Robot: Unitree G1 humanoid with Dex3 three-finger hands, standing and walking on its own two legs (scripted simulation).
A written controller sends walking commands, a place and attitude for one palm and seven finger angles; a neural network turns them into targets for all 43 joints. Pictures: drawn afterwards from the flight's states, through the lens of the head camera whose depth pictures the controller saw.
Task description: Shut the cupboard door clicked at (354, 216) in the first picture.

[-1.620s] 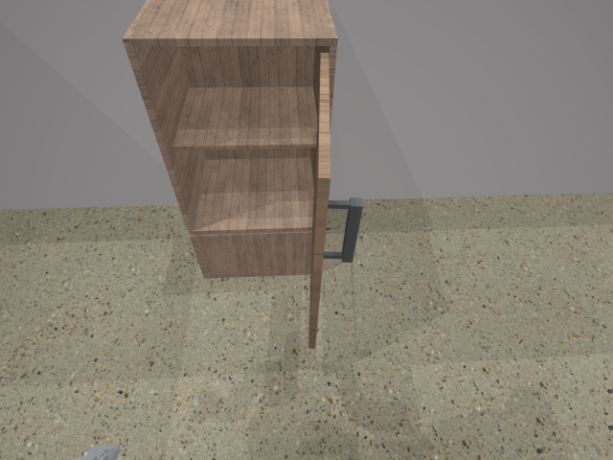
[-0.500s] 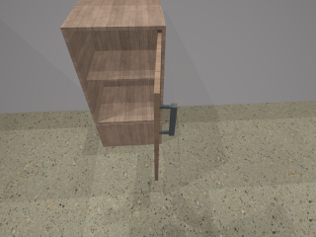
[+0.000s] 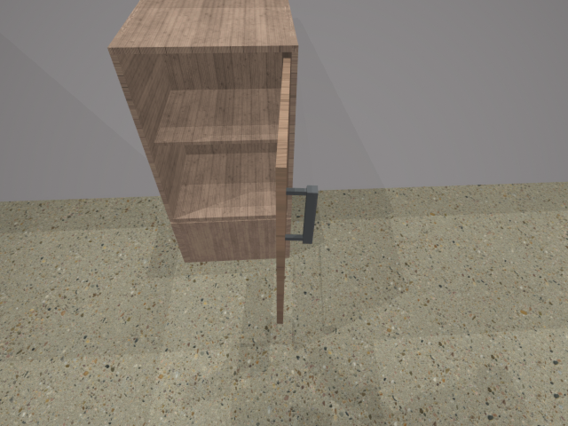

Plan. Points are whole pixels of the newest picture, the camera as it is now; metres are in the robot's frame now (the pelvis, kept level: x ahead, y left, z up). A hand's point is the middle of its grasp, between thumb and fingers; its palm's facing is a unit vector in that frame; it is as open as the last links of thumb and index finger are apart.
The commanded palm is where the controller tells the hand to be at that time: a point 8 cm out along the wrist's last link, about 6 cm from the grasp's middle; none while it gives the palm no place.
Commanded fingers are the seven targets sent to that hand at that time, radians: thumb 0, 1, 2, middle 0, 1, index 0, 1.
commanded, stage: walk around to get in front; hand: left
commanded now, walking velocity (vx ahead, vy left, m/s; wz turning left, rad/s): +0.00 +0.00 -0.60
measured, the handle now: (300, 216) +0.53 +0.00 -0.06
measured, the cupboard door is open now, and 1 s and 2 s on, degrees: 85 85 85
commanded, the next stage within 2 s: none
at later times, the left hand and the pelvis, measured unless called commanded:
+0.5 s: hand out of the picture +0.04 +0.16 -0.17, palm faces -0.19 -0.95 -0.25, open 7.4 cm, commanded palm none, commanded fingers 0.00 0.90 0.90 -0.20 -0.30 -0.20 -0.30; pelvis -0.03 -0.03 -0.01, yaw -14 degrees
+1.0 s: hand out of the picture +0.14 +0.21 -0.17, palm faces -0.45 -0.86 -0.23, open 7.4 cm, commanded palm none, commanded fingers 0.00 0.90 0.90 -0.20 -0.30 -0.20 -0.30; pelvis -0.04 +0.04 +0.00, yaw -32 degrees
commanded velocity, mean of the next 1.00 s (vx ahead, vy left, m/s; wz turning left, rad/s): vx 0.00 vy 0.00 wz -0.60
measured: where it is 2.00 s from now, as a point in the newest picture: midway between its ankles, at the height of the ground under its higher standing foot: outside the picture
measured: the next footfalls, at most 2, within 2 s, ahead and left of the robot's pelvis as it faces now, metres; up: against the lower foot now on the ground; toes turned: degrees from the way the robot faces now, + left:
left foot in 0.84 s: +0.03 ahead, +0.13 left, +0.00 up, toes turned -27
right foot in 1.26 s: -0.11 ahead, -0.09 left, +0.00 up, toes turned -47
